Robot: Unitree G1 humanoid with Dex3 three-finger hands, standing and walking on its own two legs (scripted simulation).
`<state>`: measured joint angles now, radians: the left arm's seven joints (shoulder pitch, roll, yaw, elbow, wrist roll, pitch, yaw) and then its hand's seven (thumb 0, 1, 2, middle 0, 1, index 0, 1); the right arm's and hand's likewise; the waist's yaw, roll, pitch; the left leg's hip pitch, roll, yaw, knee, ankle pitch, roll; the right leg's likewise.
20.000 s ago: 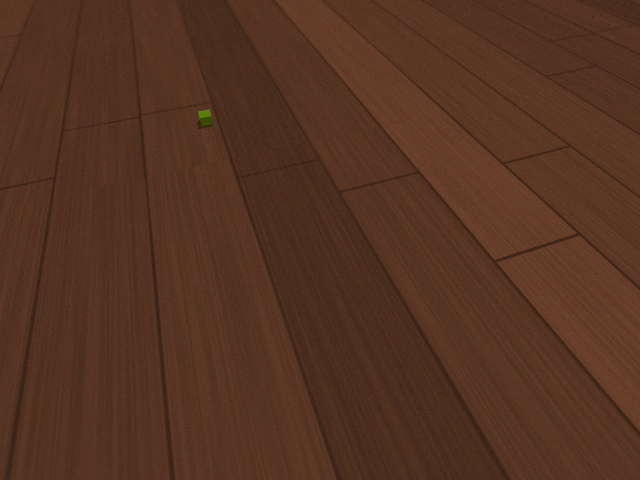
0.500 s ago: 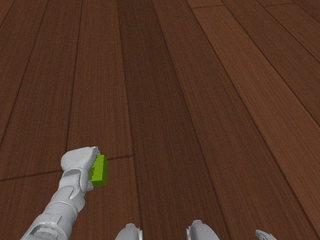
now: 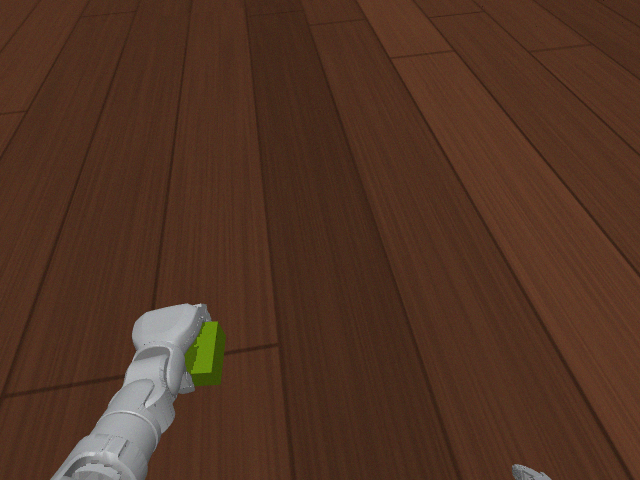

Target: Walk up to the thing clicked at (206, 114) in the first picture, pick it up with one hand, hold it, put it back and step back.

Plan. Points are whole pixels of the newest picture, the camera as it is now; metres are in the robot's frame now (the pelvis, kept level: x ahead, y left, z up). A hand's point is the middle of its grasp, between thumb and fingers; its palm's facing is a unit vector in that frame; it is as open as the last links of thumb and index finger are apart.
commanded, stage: hold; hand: left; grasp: from above
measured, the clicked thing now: (196, 354) +0.33 +0.21 -0.10
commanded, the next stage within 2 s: crouch in 1.78 s
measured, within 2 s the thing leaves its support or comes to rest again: neither
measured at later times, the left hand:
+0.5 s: hand (176, 354) +0.30 +0.21 -0.04, palm faces -0.42 -0.09 -0.90, open 10.3 cm
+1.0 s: hand (168, 359) +0.29 +0.21 -0.02, palm faces -0.42 -0.08 -0.90, open 10.3 cm
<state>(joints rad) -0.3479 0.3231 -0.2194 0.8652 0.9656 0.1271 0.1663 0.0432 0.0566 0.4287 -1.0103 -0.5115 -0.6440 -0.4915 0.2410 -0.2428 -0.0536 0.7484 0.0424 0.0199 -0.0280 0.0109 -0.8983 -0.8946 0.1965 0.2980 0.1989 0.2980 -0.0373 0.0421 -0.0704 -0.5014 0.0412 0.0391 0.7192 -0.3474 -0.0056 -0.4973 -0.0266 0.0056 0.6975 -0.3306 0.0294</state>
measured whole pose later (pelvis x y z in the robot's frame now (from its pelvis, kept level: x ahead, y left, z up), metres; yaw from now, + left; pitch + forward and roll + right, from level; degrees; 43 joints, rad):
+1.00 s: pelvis -0.01 +0.00 +0.02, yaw -1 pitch +1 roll +0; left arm -0.29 0.35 -0.25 0.69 0.97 0.12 0.01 0.05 0.07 0.42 -1.01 -0.49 -0.64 -0.47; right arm 0.19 -0.25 -0.03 0.70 0.06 0.06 -0.02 0.01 -0.90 -0.90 0.19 0.30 0.20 0.30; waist 0.01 0.05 -0.01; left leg -0.28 0.03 0.06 0.50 -0.24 -0.01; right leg -0.29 -0.03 0.02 0.50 -0.23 0.03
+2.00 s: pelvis -0.01 +0.00 +0.02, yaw -1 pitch +1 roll +0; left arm -0.28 0.34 -0.25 0.68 0.98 0.12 0.02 0.06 0.08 0.41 -0.96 -0.50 -0.63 -0.46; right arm 0.19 -0.25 -0.04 0.70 0.06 0.08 -0.03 0.01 -0.89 -0.90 0.19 0.30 0.20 0.30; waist 0.01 0.06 -0.01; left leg -0.25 0.03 0.06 0.46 -0.23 -0.01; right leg -0.26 -0.03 0.02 0.47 -0.22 0.02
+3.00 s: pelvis -0.07 +0.00 -0.28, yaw -1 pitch +37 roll -4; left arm -0.80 0.43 -0.02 1.28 1.15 -0.01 0.40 0.02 0.08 0.42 -0.94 -0.66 -0.61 -0.53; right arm 0.16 -0.22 -0.04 0.75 -0.08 -0.05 0.03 0.01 -0.89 -0.89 0.20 0.30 0.20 0.30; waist -0.16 0.05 -0.19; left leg -1.93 0.04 -0.05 1.94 -0.66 0.00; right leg -1.90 -0.02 -0.01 1.90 -0.65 0.03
